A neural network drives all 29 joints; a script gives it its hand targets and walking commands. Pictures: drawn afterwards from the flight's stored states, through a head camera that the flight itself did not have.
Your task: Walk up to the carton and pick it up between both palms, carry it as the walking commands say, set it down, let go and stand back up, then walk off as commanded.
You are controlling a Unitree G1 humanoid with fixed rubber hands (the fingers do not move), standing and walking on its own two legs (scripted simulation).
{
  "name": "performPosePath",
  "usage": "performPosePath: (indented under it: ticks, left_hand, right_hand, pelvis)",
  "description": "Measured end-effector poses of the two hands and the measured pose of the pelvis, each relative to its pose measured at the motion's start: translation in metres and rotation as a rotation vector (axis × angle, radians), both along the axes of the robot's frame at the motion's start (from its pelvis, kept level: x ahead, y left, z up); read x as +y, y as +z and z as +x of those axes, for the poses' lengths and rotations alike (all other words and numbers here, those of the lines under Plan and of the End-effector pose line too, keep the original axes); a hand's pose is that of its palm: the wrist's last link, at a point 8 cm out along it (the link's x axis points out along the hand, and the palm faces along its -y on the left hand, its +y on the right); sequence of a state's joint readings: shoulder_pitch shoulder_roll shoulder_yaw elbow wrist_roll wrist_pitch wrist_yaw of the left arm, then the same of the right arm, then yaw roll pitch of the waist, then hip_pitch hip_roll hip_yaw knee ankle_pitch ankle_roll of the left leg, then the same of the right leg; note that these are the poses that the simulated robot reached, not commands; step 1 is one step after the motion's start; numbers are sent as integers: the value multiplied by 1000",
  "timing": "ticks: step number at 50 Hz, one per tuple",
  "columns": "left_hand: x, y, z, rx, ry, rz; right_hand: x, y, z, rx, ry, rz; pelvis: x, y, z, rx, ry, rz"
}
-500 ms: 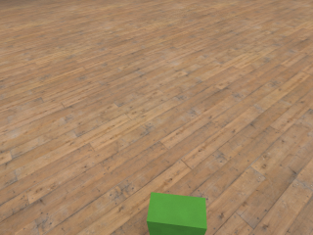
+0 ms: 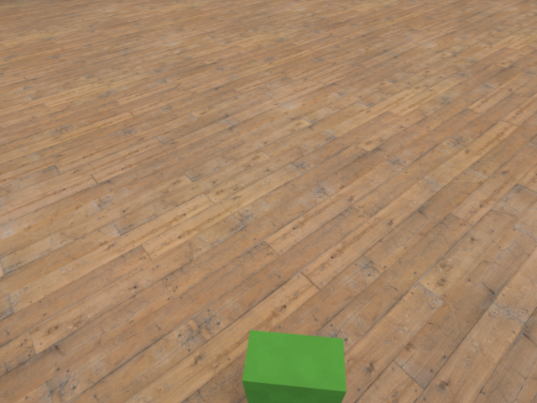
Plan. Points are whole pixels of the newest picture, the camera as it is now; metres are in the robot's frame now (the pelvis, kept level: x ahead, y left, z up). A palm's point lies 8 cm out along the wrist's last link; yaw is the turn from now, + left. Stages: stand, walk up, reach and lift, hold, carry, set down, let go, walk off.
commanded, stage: walk off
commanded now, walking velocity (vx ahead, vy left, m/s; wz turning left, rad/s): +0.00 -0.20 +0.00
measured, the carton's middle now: (293, 374) +0.39 -0.02 -0.65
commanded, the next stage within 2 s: none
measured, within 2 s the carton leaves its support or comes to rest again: neither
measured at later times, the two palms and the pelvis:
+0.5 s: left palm out of the picture +0.06 +0.15 -0.15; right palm out of the picture +0.02 -0.41 -0.13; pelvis -0.01 -0.10 -0.01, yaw -10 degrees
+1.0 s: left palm out of the picture +0.06 +0.17 -0.15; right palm out of the picture -0.16 -0.33 -0.13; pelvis -0.12 -0.05 -0.01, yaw -28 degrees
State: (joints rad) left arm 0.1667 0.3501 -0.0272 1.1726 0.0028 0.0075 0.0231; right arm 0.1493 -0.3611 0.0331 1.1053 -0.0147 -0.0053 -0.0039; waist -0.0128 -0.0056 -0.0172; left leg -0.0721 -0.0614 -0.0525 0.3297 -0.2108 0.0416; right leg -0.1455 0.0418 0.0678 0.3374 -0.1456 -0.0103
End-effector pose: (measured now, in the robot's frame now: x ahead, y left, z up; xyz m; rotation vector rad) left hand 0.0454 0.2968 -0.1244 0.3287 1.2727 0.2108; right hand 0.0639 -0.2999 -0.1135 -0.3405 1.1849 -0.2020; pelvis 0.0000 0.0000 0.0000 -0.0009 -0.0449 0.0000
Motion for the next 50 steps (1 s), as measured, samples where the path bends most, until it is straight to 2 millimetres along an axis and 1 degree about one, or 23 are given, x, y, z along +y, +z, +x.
performPosePath:
  ticks: [5, 8, 10, 13, 15, 18, 19, 22, 25, 29, 32, 35, 39, 41, 43, 47, 50]
  left_hand:
    - [-25, -17, -24, 119, 0, -40]
    - [-40, -21, -33, 168, -2, -57]
    - [-50, -18, -35, 187, -4, -59]
    - [-65, -15, -29, 196, -12, -53]
    - [-77, -16, -23, 195, -27, -45]
    - [-97, -27, -10, 178, -60, -21]
    - [-105, -30, -5, 171, -65, -19]
    - [-128, -28, 6, 152, -99, -52]
    - [-142, -29, 18, 129, -129, -74]
    - [-148, -36, 33, 81, -165, -88]
    - [-146, -42, 45, 39, -188, -113]
    - [-144, -46, 58, -8, -223, -148]
    - [-142, -30, 64, -33, -303, -152]
    - [-137, -24, 62, -35, -328, -146]
    - [-130, -23, 55, -27, -335, -134]
    - [-123, -24, 31, 25, -359, -110]
    - [-126, -23, 11, 53, -396, -92]
  right_hand:
    - [3, -5, -8, 15, -25, 19]
    - [-6, -9, -17, 42, -59, 14]
    - [-15, -11, -25, 61, -82, 12]
    - [-32, -14, -34, 93, -115, 15]
    - [-47, -18, -37, 102, -144, 18]
    - [-76, -33, -39, 94, -184, 23]
    - [-85, -36, -40, 92, -193, 17]
    - [-102, -31, -43, 79, -221, -5]
    - [-106, -19, -47, 48, -238, -11]
    - [-104, -8, -60, 26, -260, -23]
    - [-92, -5, -77, 14, -281, -30]
    - [-75, -5, -101, 4, -326, -40]
    - [-52, 2, -142, 3, -396, -24]
    - [-43, 4, -159, 1, -426, -19]
    - [-35, 4, -173, 5, -443, -10]
    - [-26, -3, -198, -22, -482, 14]
    - [-25, -13, -225, -36, -521, 32]
  pelvis:
    - [-10, -3, 2, 10, -15, 5]
    - [-19, -4, 4, 17, -35, 1]
    - [-28, -3, 6, 25, -44, -15]
    - [-45, -3, 9, 39, -55, -31]
    - [-59, -6, 10, 39, -76, -28]
    - [-83, -21, 8, 29, -116, -2]
    - [-88, -23, 6, 28, -132, -9]
    - [-95, -20, -3, 30, -157, -25]
    - [-100, -14, -11, 29, -169, -15]
    - [-101, -14, -24, 29, -202, -17]
    - [-94, -17, -33, 30, -229, -27]
    - [-81, -20, -43, 22, -263, -24]
    - [-67, -9, -57, 11, -335, -56]
    - [-63, -6, -65, 14, -360, -62]
    - [-60, -5, -76, 16, -391, -58]
    - [-54, -7, -100, 15, -444, -41]
    - [-52, -11, -119, 4, -493, -28]
